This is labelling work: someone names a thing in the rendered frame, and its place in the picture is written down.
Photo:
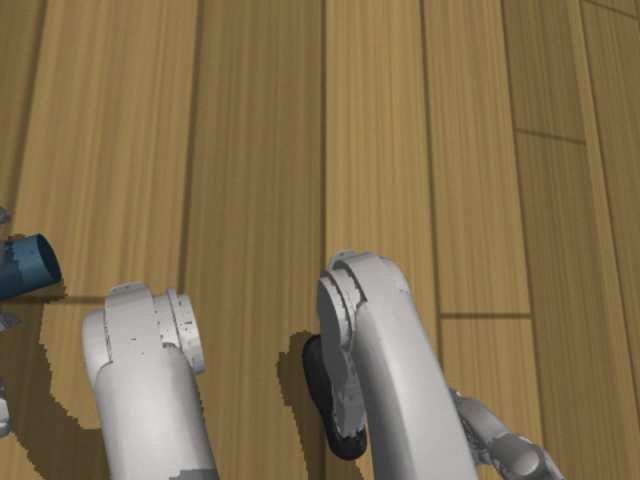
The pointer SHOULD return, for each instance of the can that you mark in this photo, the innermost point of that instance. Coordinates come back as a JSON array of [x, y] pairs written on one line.
[[29, 264]]

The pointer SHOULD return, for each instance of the right robot arm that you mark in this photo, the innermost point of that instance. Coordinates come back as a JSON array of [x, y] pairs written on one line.
[[517, 458]]

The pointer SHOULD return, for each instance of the left robot hand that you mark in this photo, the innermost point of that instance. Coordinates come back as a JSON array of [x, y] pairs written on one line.
[[7, 320]]

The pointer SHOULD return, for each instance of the right robot hand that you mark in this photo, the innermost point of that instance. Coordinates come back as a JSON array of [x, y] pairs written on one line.
[[481, 426]]

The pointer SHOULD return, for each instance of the right robot foot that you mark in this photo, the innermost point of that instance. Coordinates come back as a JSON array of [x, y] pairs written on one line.
[[319, 385]]

